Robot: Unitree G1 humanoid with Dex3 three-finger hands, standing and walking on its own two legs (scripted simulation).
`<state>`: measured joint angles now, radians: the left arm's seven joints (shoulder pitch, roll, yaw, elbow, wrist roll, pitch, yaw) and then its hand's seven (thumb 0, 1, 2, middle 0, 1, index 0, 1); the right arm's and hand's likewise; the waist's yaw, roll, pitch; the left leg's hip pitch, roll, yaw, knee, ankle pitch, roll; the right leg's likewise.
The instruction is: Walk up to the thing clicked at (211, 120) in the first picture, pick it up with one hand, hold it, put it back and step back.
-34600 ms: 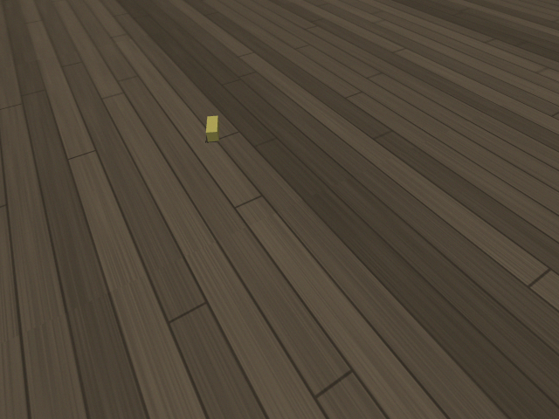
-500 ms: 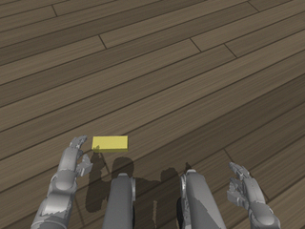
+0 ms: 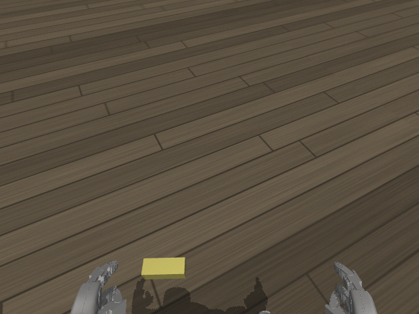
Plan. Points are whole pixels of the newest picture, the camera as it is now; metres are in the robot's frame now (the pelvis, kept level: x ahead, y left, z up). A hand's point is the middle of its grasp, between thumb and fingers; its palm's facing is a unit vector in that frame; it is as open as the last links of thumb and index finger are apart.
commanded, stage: home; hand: left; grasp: from above
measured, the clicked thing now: (164, 268) +0.43 +0.21 -0.67
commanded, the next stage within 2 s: none
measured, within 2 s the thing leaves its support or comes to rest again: neither
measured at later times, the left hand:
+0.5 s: hand out of the picture +0.16 +0.19 -0.04, palm faces +0.07 -0.98 -0.19, open 7.4 cm
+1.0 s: hand out of the picture +0.15 +0.19 -0.04, palm faces +0.06 -0.98 -0.19, open 7.4 cm
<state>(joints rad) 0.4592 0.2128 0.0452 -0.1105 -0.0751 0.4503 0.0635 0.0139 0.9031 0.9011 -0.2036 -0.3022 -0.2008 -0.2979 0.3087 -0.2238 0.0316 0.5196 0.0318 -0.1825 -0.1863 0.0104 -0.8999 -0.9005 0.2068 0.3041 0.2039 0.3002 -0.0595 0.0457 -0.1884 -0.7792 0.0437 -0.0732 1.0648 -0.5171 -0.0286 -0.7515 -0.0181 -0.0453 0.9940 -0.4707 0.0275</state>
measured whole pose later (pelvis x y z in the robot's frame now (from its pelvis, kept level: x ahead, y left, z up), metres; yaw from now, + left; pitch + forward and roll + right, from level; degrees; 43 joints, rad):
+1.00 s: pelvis -0.01 +0.01 +0.01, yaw +0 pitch +9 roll -3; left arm 0.50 0.22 0.04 -0.13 -0.06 0.45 0.02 0.02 0.90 0.90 -0.20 -0.30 -0.20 -0.30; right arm 0.29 -0.22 0.03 0.54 0.01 -0.25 -0.18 0.01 -0.90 -0.90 0.21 0.30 0.21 0.30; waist -0.04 0.04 -0.15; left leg -0.70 0.04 -0.07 1.03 -0.50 -0.02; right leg -0.66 -0.02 -0.04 0.95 -0.45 0.04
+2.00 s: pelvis +0.00 +0.01 +0.01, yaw +0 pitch +10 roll -3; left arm 0.50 0.22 0.03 -0.14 -0.06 0.46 0.02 0.02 0.90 0.90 -0.20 -0.30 -0.20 -0.30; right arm 0.29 -0.21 0.03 0.54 0.01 -0.23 -0.18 0.01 -0.90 -0.90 0.21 0.30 0.21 0.30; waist -0.04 0.04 -0.16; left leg -0.69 0.04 -0.07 1.03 -0.51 -0.02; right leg -0.66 -0.02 -0.04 0.95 -0.46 0.04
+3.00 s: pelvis -0.01 +0.01 +0.07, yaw +0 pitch -5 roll +0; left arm 0.19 0.28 0.04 1.12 0.03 0.00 0.03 0.01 0.90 0.90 -0.20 -0.30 -0.20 -0.30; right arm 0.17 -0.28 -0.04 1.08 -0.03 0.00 -0.02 0.00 -0.90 -0.90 0.21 0.30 0.21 0.30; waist 0.02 0.01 0.07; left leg -0.11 0.00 -0.02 0.42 -0.22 -0.01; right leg -0.12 -0.07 -0.02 0.41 -0.20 0.05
